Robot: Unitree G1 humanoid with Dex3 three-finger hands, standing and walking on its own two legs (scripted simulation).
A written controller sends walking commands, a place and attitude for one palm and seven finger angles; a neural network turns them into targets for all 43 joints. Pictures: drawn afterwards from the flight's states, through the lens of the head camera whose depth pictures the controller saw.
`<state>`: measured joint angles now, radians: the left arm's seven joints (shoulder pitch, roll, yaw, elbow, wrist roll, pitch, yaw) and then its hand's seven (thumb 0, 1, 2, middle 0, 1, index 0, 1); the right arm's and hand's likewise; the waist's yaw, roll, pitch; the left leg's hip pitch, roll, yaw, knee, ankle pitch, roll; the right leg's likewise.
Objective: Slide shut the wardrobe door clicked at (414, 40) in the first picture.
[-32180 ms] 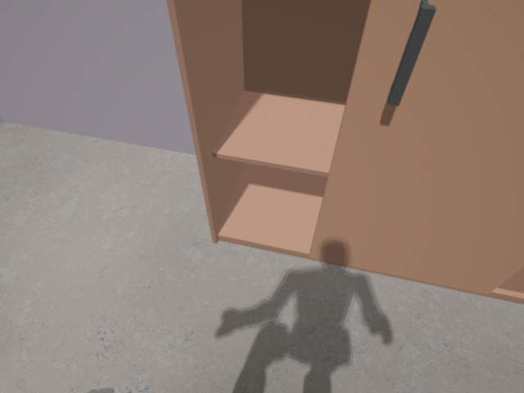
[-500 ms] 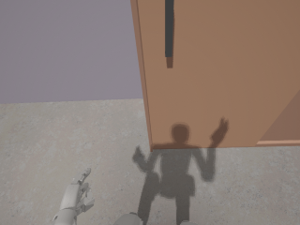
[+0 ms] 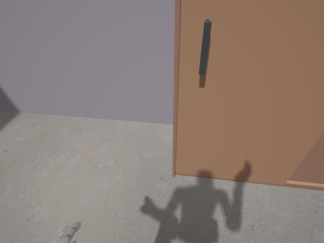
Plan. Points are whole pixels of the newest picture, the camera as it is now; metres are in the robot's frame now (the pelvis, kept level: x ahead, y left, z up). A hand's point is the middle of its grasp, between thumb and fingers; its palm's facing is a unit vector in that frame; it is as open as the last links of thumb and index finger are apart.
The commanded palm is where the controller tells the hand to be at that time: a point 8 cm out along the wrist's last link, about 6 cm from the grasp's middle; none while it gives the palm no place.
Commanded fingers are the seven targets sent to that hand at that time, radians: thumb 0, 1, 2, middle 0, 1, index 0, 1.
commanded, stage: stop stepping back and stand still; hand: right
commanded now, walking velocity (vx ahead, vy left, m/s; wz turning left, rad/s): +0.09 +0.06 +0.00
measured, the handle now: (204, 47) +0.75 -0.10 +0.19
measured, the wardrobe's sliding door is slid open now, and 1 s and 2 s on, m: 0.00 0.00 0.00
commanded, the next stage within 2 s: let the arm hang, fingers relaxed in 0.24 s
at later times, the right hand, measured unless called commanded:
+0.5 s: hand (282, 242) +0.18 -0.26 -0.05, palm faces +0.13 +0.91 -0.40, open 7.4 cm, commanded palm none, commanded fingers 0.00 -0.90 -0.90 0.20 0.30 0.20 0.30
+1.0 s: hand out of the picture -0.02 -0.27 -0.15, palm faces +0.07 +0.94 -0.32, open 7.4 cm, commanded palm none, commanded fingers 0.00 -0.90 -0.90 0.20 0.30 0.20 0.30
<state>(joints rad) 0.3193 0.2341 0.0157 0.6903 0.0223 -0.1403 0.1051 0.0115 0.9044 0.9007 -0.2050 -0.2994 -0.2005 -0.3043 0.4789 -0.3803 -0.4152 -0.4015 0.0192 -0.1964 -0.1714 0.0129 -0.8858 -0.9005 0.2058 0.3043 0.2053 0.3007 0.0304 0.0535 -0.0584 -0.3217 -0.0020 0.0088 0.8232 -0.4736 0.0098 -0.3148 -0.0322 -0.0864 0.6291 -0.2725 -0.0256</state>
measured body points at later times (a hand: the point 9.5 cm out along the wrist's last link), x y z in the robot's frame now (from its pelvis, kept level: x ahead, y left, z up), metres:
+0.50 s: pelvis -0.01 -0.02 -0.01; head -0.02 +0.01 +0.44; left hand +0.14 +0.24 -0.11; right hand +0.17 -0.31 -0.02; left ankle +0.00 +0.11 -0.70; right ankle +0.05 -0.13 -0.72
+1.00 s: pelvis -0.01 -0.03 +0.02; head +0.00 -0.03 +0.46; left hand +0.03 +0.23 -0.14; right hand -0.02 -0.32 -0.13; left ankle +0.01 +0.11 -0.72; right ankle +0.05 -0.13 -0.72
